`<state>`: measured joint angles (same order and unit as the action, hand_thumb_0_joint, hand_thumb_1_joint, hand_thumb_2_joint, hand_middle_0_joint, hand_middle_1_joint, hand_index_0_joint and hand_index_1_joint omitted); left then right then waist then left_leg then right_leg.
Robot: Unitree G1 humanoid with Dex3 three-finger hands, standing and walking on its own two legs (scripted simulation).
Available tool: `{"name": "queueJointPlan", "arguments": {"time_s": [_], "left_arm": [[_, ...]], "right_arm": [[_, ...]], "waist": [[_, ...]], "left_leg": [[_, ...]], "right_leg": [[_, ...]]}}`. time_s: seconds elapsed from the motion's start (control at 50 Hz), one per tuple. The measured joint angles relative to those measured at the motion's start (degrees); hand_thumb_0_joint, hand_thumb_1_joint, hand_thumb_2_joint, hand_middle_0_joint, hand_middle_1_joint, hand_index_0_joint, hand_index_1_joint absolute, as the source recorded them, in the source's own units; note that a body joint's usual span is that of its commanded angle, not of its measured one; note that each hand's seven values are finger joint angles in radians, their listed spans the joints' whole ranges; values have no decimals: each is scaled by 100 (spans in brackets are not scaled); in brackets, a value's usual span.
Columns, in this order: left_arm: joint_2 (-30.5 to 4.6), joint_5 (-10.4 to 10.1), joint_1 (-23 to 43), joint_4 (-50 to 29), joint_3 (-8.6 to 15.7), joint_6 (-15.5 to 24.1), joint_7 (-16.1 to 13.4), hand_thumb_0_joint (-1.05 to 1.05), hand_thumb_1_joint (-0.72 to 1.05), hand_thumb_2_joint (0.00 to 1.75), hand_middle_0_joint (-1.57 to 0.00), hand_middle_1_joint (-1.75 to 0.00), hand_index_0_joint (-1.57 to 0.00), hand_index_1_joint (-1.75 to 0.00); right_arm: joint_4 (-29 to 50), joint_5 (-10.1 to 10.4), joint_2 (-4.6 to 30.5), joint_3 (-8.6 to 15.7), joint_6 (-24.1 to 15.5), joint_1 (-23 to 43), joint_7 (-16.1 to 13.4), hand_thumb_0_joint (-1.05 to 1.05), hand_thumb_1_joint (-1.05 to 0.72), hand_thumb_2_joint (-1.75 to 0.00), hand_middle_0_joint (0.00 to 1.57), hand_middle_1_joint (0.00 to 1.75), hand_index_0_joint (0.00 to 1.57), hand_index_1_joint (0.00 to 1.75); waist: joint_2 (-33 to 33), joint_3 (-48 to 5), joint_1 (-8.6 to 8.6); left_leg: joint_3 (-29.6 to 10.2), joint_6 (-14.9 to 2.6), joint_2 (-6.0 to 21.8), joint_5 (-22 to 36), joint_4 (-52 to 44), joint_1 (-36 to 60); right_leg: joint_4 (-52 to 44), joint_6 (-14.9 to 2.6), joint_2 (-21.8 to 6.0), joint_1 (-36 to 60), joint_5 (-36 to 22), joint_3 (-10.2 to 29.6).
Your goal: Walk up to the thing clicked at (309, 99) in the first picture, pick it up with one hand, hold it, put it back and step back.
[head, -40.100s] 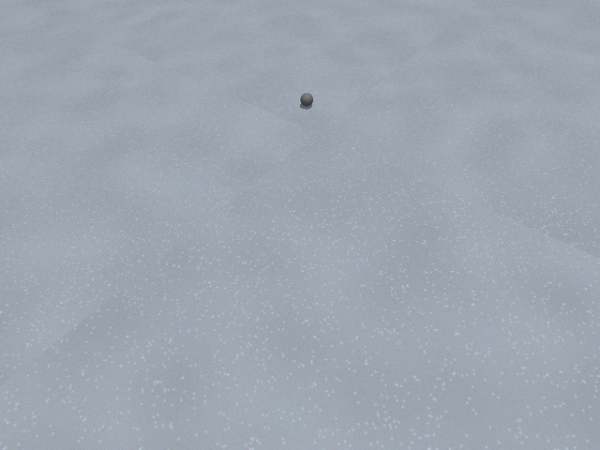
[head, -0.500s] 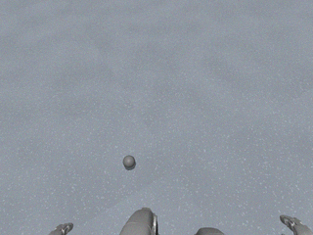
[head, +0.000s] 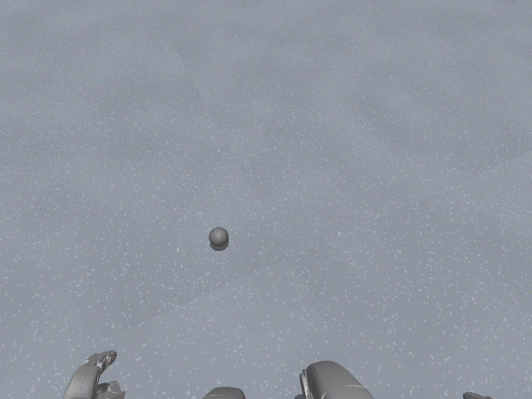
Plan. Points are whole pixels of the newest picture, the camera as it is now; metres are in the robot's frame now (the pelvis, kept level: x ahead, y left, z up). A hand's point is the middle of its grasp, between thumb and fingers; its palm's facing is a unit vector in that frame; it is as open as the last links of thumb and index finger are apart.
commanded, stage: step back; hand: left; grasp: from above
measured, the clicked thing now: (218, 236) +0.70 +0.23 -0.73
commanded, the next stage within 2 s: none
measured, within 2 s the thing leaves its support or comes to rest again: neither
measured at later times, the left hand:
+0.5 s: hand out of the picture -0.05 +0.24 -0.13, palm faces -0.01 -0.90 -0.44, open 7.4 cm
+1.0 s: hand out of the picture -0.28 +0.25 -0.17, palm faces -0.06 -0.92 -0.39, open 7.4 cm
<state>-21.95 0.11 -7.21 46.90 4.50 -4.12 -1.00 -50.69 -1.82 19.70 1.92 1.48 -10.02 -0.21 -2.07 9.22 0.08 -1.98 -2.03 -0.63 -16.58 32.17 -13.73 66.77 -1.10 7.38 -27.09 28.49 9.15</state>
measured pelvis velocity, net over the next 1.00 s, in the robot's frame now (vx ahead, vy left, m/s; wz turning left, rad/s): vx -0.35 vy -0.02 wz -0.07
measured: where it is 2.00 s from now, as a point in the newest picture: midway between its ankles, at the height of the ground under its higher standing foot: outside the picture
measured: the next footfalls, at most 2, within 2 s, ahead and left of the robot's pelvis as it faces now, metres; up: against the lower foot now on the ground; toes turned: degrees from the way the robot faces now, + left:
right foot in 0.24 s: -0.07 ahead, -0.14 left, +0.00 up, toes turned -1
left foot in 0.62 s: -0.20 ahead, +0.09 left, +0.00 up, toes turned -1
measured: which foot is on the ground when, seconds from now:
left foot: down 0.00-0.26, up 0.28-0.60, down 0.62-1.00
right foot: up 0.00-0.22, down 0.24-0.64, up 0.66-1.00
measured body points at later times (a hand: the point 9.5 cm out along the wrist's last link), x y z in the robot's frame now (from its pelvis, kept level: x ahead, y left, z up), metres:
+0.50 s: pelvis -0.16 -0.03 -0.01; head -0.11 -0.05 +0.44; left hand -0.05 +0.28 -0.10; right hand -0.08 -0.35 -0.14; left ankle -0.20 +0.11 -0.67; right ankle -0.11 -0.14 -0.74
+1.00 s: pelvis -0.35 -0.02 -0.01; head -0.30 -0.01 +0.43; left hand -0.27 +0.30 -0.14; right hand -0.21 -0.34 -0.11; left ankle -0.24 +0.09 -0.74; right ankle -0.42 -0.15 -0.73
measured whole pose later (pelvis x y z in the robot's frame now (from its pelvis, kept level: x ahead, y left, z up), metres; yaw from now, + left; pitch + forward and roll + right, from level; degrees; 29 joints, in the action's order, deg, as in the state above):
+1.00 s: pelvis -0.35 -0.02 -0.01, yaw -4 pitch -2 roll -1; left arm -23.2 1.2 -11.9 51.3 3.9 -2.3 -0.1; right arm -46.0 -2.1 21.7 2.7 2.2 -4.3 0.7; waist -0.9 9.1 2.1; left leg 2.2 -1.5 2.3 -8.9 34.5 -24.0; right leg 40.5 0.6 1.0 -11.4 28.2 2.7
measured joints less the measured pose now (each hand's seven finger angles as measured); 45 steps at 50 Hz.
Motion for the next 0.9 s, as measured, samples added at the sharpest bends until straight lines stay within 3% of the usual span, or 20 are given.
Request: {"name": "queueJointPlan", "arguments": {"time_s": [0.14, 0.18, 0.22, 0.26, 0.3, 0.34, 0.4, 0.44, 0.56, 0.6, 0.62, 0.66, 0.7, 0.72, 0.78, 0.84, 0.9], "left_arm": [[-37, 59, -217, 80, 40, 62, 1, 1, 91, 90, -21, -30, -20, -30], [-39, 68, -248, 123, 38, 82, 24, 1, 91, 90, -21, -30, -20, -30], [-35, 84, -304, 164, 38, 145, 55, 1, 91, 90, -21, -30, -20, -30], [99, 134, -292, 273, 38, 201, 63, 1, 91, 90, -21, -30, -20, -30], [173, 174, -385, 261, -15, 211, 121, 1, 91, 90, -21, -30, -20, -30], [170, 186, -496, 218, -36, 207, 132, 1, 91, 90, -21, -30, -20, -30], [217, 184, -520, 191, -26, 166, 95, 1, 90, 90, -21, -30, -20, -30], [222, 203, -433, 102, -14, 153, 71, 1, 90, 90, -21, -30, -20, -30], [149, 210, 34, -300, -32, 202, -19, 1, 90, 90, -21, -30, -20, -30], [91, 175, 181, -383, -54, 185, -18, 1, 90, 90, -21, -30, -20, -30], [40, 151, 247, -395, -63, 162, -11, 1, 90, 90, -21, -30, -20, -30], [-62, 107, 308, -316, -50, 83, -7, 0, 90, 90, -21, -30, -20, -30], [-10, 89, 238, -155, -45, -9, -26, 1, 91, 90, -21, -30, -20, -30], [18, 86, 198, -76, -48, -45, -25, 1, 91, 90, -21, -30, -20, -30], [7, 26, 14, 29, -28, -63, 8, 1, 91, 90, -21, -30, -20, -30], [-53, 37, -143, 62, 13, -14, 31, 1, 91, 90, -21, -30, -20, -30], [-106, 72, -262, 123, 13, 58, 23, 1, 91, 90, -21, -30, -20, -30]], "right_arm": [[375, 53, 68, 54, -48, 439, -48, 0, -90, -90, 21, 30, 21, 30], [462, 48, 120, 62, -38, 542, -36, 0, -90, -90, 21, 30, 21, 30], [508, 67, 190, 69, 11, 617, -15, 0, -90, -90, 21, 30, 21, 30], [455, 119, 321, 115, 85, 699, -11, 0, -90, -90, 21, 30, 21, 30], [358, 156, 334, 151, 168, 612, -55, 0, -90, -90, 20, 30, 21, 30], [243, 175, 282, 140, 221, 474, -66, 0, -90, -90, 20, 30, 21, 30], [152, 217, 324, 116, 192, 225, -58, 0, -90, -90, 20, 30, 21, 30], [106, 215, 363, 108, 165, 60, -86, 0, -90, -90, 20, 30, 21, 30], [-30, 142, 353, 97, 154, -164, -108, 0, -90, -90, 20, 30, 20, 29], [-37, 118, 310, 93, 123, -175, -78, 0, -90, -90, 20, 30, 21, 29], [-55, 107, 263, 99, 98, -153, -67, 0, -90, -90, 20, 30, 21, 29], [-81, 51, 96, 87, 86, -85, -29, 0, -90, -90, 20, 30, 21, 29], [-35, 2, 77, 41, 89, -125, 42, 0, -90, -90, 20, 30, 21, 30], [-31, -18, 75, 32, 85, -141, 48, 0, -90, -90, 20, 30, 21, 30], [-19, -64, 38, -2, 97, -128, 15, 0, -90, -90, 21, 30, 21, 30], [94, -35, 49, 11, 68, 15, 7, 0, -90, -90, 21, 30, 21, 30], [274, -1, 96, 38, 44, 251, 16, 0, -90, -90, 21, 30, 21, 30]], "waist": [[58, 176, 115], [117, 215, 133], [185, 203, 167], [540, 270, 120], [636, 173, 80], [440, 43, 234], [400, -114, 189], [421, -155, 147], [403, 68, 24], [324, 150, -13], [216, 209, -22], [-155, 337, 64], [-64, 231, -26], [28, 168, -90], [77, -64, -47], [45, -127, 52], [33, -33, 136]], "left_leg": [[225, 25, 144, 264, 187, -430], [284, 77, 202, 310, 329, -615], [346, 150, 262, 314, 556, -839], [184, 186, 454, 306, 824, -1016], [-201, 184, 173, -547, 1351, -1235], [-358, 197, -255, -1120, 2329, -1396], [-644, 220, -625, -1068, 3275, -1421], [-691, 278, -670, -1057, 3451, -1281], [-317, 350, -311, -1354, 1944, -438], [-129, 279, -191, -1077, 1100, -122], [-50, 178, -213, -693, 728, 7], [161, 31, -394, -490, 636, 59], [93, -39, -254, -436, 701, -54], [10, -55, -156, -364, 665, -93], [-1, -27, 36, -8, 302, -183], [63, -4, 125, 308, 76, -366], [170, -2, 180, 543, 38, -599]], "right_leg": [[-821, 256, -264, 686, 110, -219], [-1559, 230, -421, 954, -11, -402], [-2567, 159, -550, 1307, -489, -550], [-2998, 41, -377, 1489, -633, -730], [-2908, -19, -397, 1367, -720, -829], [-2883, -58, -568, 1222, -834, -649], [-3146, -29, -712, 1116, -1126, -659], [-3211, -24, -754, 985, -1265, -735], [-3058, 16, -884, 543, -1549, -1079], [-2895, 64, -955, 355, -1607, -1171], [-2773, 100, -1025, 263, -1621, -1162], [-2540, 91, -1125, 150, -1439, -883], [-1678, 80, -739, -24, -304, -637], [-1122, 72, -520, -85, -8, -541], [164, 37, -99, -141, 58, -214], [344, 134, -82, 163, -48, -114], [-450, 258, -287, 666, 7, -208]]}}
